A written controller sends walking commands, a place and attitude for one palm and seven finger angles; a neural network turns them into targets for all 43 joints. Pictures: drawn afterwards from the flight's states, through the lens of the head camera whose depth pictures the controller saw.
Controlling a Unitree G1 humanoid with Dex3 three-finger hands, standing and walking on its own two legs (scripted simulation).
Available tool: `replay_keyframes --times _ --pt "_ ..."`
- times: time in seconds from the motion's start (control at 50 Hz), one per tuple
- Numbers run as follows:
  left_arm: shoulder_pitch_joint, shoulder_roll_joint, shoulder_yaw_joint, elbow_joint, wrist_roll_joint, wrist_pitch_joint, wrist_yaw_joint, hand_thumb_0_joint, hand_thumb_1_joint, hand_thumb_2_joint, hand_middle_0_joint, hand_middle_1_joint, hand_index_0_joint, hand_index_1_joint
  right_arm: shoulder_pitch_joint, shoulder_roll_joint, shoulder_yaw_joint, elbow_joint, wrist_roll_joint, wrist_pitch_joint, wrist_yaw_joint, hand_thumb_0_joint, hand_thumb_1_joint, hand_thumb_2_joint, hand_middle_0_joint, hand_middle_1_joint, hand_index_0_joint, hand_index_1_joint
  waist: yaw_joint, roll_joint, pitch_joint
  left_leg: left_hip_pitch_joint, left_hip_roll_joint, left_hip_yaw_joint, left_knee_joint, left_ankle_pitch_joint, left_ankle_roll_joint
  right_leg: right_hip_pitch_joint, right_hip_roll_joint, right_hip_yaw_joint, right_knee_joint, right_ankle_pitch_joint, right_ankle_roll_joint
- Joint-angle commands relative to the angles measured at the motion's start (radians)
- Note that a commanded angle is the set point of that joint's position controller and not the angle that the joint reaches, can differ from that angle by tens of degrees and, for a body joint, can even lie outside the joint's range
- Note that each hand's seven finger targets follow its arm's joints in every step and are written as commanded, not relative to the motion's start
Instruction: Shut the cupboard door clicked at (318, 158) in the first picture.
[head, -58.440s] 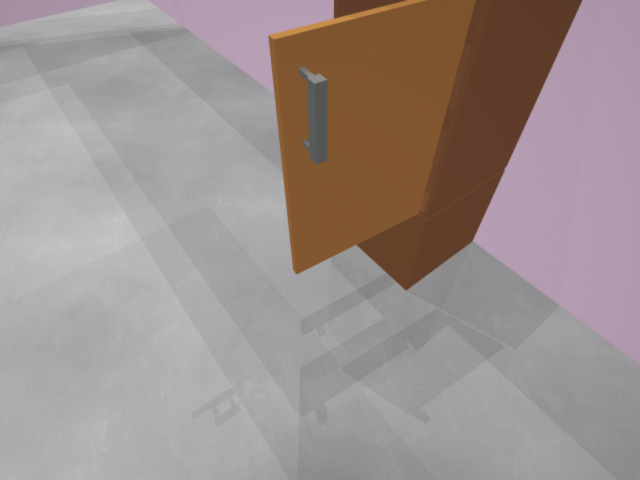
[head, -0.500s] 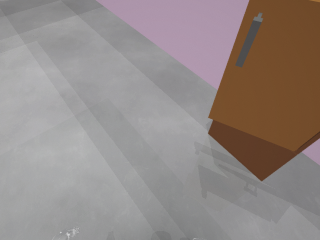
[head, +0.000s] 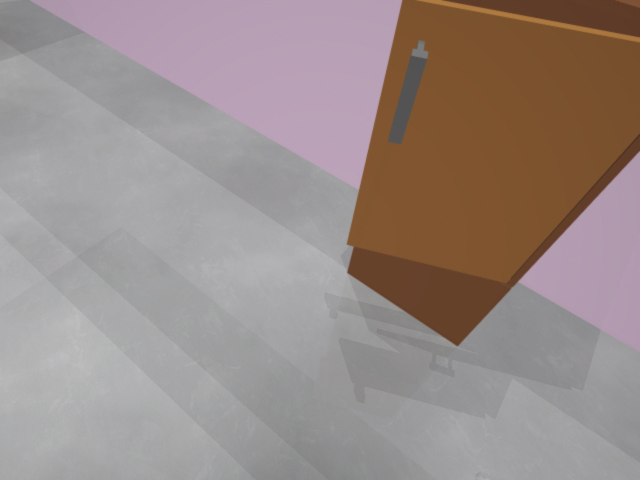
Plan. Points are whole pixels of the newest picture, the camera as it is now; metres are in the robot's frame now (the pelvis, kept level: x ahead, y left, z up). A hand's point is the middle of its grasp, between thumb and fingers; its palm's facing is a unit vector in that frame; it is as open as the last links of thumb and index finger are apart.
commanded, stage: turn to face it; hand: left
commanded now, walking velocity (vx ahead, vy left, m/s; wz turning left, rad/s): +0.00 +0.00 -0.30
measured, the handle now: (407, 93) +0.67 -0.08 +0.13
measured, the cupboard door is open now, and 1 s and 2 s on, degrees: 23 23 23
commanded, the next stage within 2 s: take the last steps up to it in 0.16 s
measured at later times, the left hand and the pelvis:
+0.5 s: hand out of the picture +0.11 +0.16 -0.15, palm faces -0.12 -0.97 -0.22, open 7.4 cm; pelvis +0.03 -0.03 +0.01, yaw -8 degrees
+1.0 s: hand (290, 365) +0.31 +0.06 -0.16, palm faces -0.33 -0.93 -0.19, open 7.4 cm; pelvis +0.16 -0.10 +0.00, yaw -16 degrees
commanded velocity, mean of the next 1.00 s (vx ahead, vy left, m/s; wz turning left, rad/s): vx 0.16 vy -0.11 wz -0.18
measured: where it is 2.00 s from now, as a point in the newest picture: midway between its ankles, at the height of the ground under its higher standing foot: outside the picture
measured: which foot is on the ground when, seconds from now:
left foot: down 0.00-0.30, up 0.32-0.60, down 0.62-1.00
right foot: up 0.00-0.26, down 0.28-0.62, up 0.64-1.00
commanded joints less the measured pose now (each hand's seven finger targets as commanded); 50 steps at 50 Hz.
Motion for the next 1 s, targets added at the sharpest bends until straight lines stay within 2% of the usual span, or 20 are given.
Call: replay_keyframes --times 0.0,0.16,0.22,0.24,0.26,0.28,0.3,0.34,0.4,0.5,0.54,0.56,0.6,0.62,0.64,0.7,0.76,0.9,0.96,0.98 --pt "-0.004 0.092 0.032 -0.076 0.005 -0.016 -0.009 0.0 0.9 0.9 -0.2 -0.3 -0.2 -0.3 0.03 -0.196 -0.049 -0.06 -0.011 -0.016 -0.031 0.0 -0.9 -0.9 0.2 0.3 0.2 0.3 -0.008 0.269 -0.026 0.086 0.279 -0.219 -0.302 0.361 0.119 -0.137 -0.06 -0.028 0.315 0.01 0.025" --pt "-0.049 0.021 0.0 -0.075 0.0 -0.024 -0.012 0.0 0.9 0.9 -0.2 -0.3 -0.2 -0.3 0.121 -0.207 -0.072 0.018 -0.008 -0.008 -0.024 0.0 -0.9 -0.9 0.2 0.3 0.2 0.3 -0.054 0.272 -0.117 0.241 0.264 -0.091 -0.192 0.563 0.126 0.004 -0.04 -0.146 -0.098 0.044 0.015" --pt "0.042 0.035 0.005 -0.042 0.0 -0.032 -0.007 0.0 0.9 0.9 -0.2 -0.3 -0.2 -0.3 0.079 -0.214 -0.078 0.024 0.002 -0.002 -0.019 0.0 -0.9 -0.9 0.2 0.3 0.2 0.3 -0.002 0.227 -0.135 0.156 0.245 -0.052 -0.112 0.448 0.077 0.187 -0.038 -0.156 -0.354 0.269 -0.004" --pt "0.078 0.073 0.01 -0.029 0.005 -0.043 -0.002 0.0 0.9 0.9 -0.2 -0.3 -0.2 -0.3 0.086 -0.187 -0.076 0.025 0.011 -0.001 -0.014 0.0 -0.9 -0.9 0.2 0.3 0.2 0.3 0.008 0.139 -0.152 0.083 0.197 -0.031 -0.04 0.345 0.029 0.301 -0.08 -0.091 -0.48 0.391 -0.021" --pt "0.12 0.158 0.028 -0.015 0.015 -0.054 0.006 0.0 0.9 0.9 -0.2 -0.3 -0.2 -0.3 0.067 -0.13 -0.067 0.004 0.019 0.0 -0.011 0.0 -0.9 -0.9 0.2 0.3 0.2 0.3 0.032 -0.112 -0.155 -0.09 0.087 0.07 0.115 0.021 -0.038 0.409 -0.281 0.157 -0.564 0.533 -0.084" --pt "0.144 0.219 0.035 0.0 0.012 -0.056 0.01 0.0 0.9 0.9 -0.2 -0.3 -0.2 -0.3 0.009 -0.1 -0.053 -0.027 0.012 0.008 -0.01 0.0 -0.9 -0.9 0.2 0.3 0.2 0.3 0.057 -0.245 -0.101 -0.237 -0.006 0.051 0.326 -0.346 -0.067 0.373 -0.42 0.312 -0.587 0.602 -0.205" --pt "0.144 0.217 0.032 -0.004 0.007 -0.054 0.014 0.0 0.9 0.9 -0.2 -0.3 -0.2 -0.3 0.006 -0.115 -0.052 -0.022 0.01 0.018 -0.01 0.0 -0.9 -0.9 0.2 0.3 0.2 0.3 0.063 -0.18 -0.085 -0.267 0.009 -0.037 0.456 -0.331 -0.056 0.318 -0.423 0.297 -0.613 0.381 -0.261" --pt "0.068 0.15 0.034 -0.009 0.008 -0.056 0.024 0.0 0.9 0.9 -0.2 -0.3 -0.2 -0.3 0.002 -0.119 -0.058 -0.004 0.002 0.009 -0.006 0.0 -0.9 -0.9 0.2 0.3 0.2 0.3 0.023 -0.202 -0.046 -0.37 0.039 -0.06 0.526 -0.223 -0.059 0.358 -0.339 0.261 -0.627 0.261 -0.25" --pt "0.032 0.118 0.015 -0.01 0.006 -0.078 0.019 0.0 0.9 0.9 -0.2 -0.3 -0.2 -0.3 0.018 -0.108 -0.058 0.015 -0.003 -0.001 0.012 0.0 -0.9 -0.9 0.2 0.3 0.2 0.3 -0.013 -0.115 -0.029 -0.263 0.039 -0.02 0.437 -0.131 -0.076 0.272 -0.27 0.102 -0.598 0.373 -0.223" --pt "0.049 0.142 0.021 0.021 0.012 -0.083 0.008 0.0 0.9 0.9 -0.2 -0.3 -0.2 -0.3 0.035 -0.079 -0.055 0.018 -0.001 -0.019 0.012 0.0 -0.9 -0.9 0.2 0.3 0.2 0.3 -0.015 -0.09 -0.01 -0.108 0.007 0.029 0.13 -0.108 -0.067 0.22 -0.254 0.123 -0.585 0.308 -0.229" --pt "0.021 0.128 0.021 0.03 0.006 -0.08 0.003 0.0 0.9 0.9 -0.2 -0.3 -0.2 -0.3 0.136 -0.082 -0.055 0.053 -0.002 -0.034 0.002 0.0 -0.9 -0.9 0.2 0.3 0.2 0.3 -0.066 -0.08 -0.024 0.076 -0.01 0.055 -0.042 0.017 -0.065 0.135 -0.211 0.091 -0.513 0.257 -0.191" --pt "0.011 0.102 0.017 0.025 -0.003 -0.075 -0.001 0.0 0.9 0.9 -0.2 -0.3 -0.2 -0.3 0.222 -0.115 -0.058 0.085 -0.005 -0.044 -0.005 0.0 -0.9 -0.9 0.2 0.3 0.2 0.3 -0.103 0.003 -0.05 0.241 0.003 0.035 -0.148 0.086 -0.066 0.038 -0.16 0.051 -0.407 0.212 -0.155" --pt "0.029 0.012 -0.01 -0.018 -0.008 -0.072 -0.015 0.0 0.9 0.9 -0.2 -0.3 -0.2 -0.3 0.391 -0.29 -0.092 0.12 -0.027 -0.057 -0.028 0.0 -0.9 -0.9 0.2 0.3 0.2 0.3 -0.149 0.416 -0.106 0.426 0.451 -0.584 -0.385 -0.129 0.087 -0.284 0.011 -0.096 0.136 -0.1 -0.046" --pt "-0.02 0.062 0.002 -0.035 0.009 -0.064 -0.019 0.0 0.9 0.9 -0.2 -0.3 -0.2 -0.3 0.356 -0.294 -0.087 0.108 -0.02 -0.048 -0.031 0.0 -0.9 -0.9 0.2 0.3 0.2 0.3 -0.138 0.248 -0.045 0.322 0.494 -0.575 -0.419 -0.199 0.138 -0.307 -0.062 -0.007 0.261 -0.07 -0.056" --pt "-0.035 0.071 0.008 -0.028 0.018 -0.062 -0.024 0.0 0.9 0.9 -0.2 -0.3 -0.2 -0.3 0.302 -0.246 -0.071 0.087 -0.018 -0.053 -0.032 0.0 -0.9 -0.9 0.2 0.3 0.2 0.3 -0.105 0.208 0.007 0.242 0.448 -0.528 -0.426 -0.166 0.133 -0.319 -0.091 -0.007 0.316 0.011 -0.05" --pt "-0.001 0.04 0.015 0.012 0.019 -0.053 -0.039 0.0 0.9 0.9 -0.2 -0.3 -0.2 -0.3 0.207 -0.163 -0.047 0.081 -0.016 -0.066 -0.035 0.0 -0.9 -0.9 0.2 0.3 0.2 0.3 -0.048 0.209 0.053 0.167 0.331 -0.223 -0.39 0.162 0.071 -0.279 -0.112 -0.028 0.329 0.179 -0.015" --pt "0.001 0.005 0.003 0.02 0.007 -0.046 -0.041 0.0 0.9 0.9 -0.2 -0.3 -0.2 -0.3 0.23 -0.164 -0.051 0.106 -0.014 -0.073 -0.038 0.0 -0.9 -0.9 0.2 0.3 0.2 0.3 -0.041 0.213 -0.015 0.269 0.297 -0.064 -0.328 0.462 0.081 -0.259 -0.107 -0.071 0.208 0.209 0.002" --pt "-0.073 -0.003 -0.007 0.006 0.007 -0.051 -0.044 0.0 0.9 0.9 -0.2 -0.3 -0.2 -0.3 0.217 -0.184 -0.076 0.143 -0.013 -0.049 -0.021 0.0 -0.9 -0.9 0.2 0.3 0.2 0.3 -0.054 0.252 0.019 0.178 0.292 0.032 -0.289 0.359 0.066 -0.051 -0.089 -0.176 -0.172 0.301 -0.013" --pt "0.093 0.047 0.012 0.056 0.011 -0.062 -0.038 0.0 0.9 0.9 -0.2 -0.3 -0.2 -0.3 0.161 -0.184 -0.078 0.14 -0.005 -0.039 -0.014 0.0 -0.9 -0.9 0.2 0.3 0.2 0.3 0.039 0.176 -0.028 0.049 0.242 0.068 -0.115 0.271 0.026 0.248 -0.053 -0.191 -0.319 0.352 -0.033" --pt "0.207 0.109 0.027 0.093 0.016 -0.077 -0.029 0.0 0.9 0.9 -0.2 -0.3 -0.2 -0.3 0.159 -0.152 -0.071 0.136 0.003 -0.039 -0.005 0.0 -0.9 -0.9 0.2 0.3 0.2 0.3 0.094 0.022 -0.095 -0.043 0.156 0.133 0.094 0.174 -0.01 0.411 -0.12 -0.109 -0.405 0.318 -0.062"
